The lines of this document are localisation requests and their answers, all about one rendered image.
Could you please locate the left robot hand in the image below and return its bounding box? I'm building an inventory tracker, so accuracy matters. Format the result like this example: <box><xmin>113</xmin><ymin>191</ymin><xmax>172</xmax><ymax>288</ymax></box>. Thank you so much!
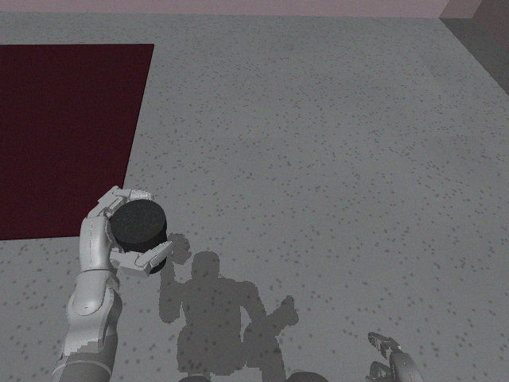
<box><xmin>79</xmin><ymin>185</ymin><xmax>174</xmax><ymax>279</ymax></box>

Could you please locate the right robot hand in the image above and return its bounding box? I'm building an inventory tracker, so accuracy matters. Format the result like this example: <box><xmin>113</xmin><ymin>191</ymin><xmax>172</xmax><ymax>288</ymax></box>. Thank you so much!
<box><xmin>365</xmin><ymin>332</ymin><xmax>424</xmax><ymax>382</ymax></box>

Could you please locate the cup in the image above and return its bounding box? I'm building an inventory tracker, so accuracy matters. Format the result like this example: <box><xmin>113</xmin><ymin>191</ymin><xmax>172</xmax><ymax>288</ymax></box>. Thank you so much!
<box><xmin>111</xmin><ymin>199</ymin><xmax>167</xmax><ymax>274</ymax></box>

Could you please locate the left robot arm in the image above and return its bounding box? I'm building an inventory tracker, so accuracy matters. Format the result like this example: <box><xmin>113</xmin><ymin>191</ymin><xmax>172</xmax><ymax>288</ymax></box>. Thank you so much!
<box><xmin>50</xmin><ymin>269</ymin><xmax>122</xmax><ymax>382</ymax></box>

